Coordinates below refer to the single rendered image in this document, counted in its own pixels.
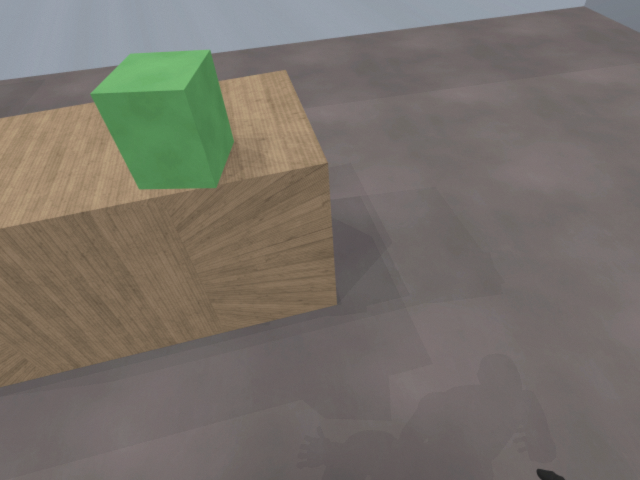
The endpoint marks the carton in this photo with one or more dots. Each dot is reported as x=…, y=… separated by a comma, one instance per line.
x=166, y=114

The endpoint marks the pedestal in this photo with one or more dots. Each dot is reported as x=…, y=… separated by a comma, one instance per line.
x=93, y=269

